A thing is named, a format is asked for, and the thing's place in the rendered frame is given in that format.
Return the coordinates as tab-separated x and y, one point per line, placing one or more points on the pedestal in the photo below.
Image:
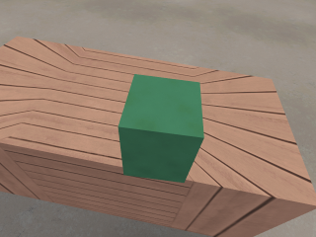
60	107

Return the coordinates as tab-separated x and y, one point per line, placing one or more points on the carton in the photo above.
161	128

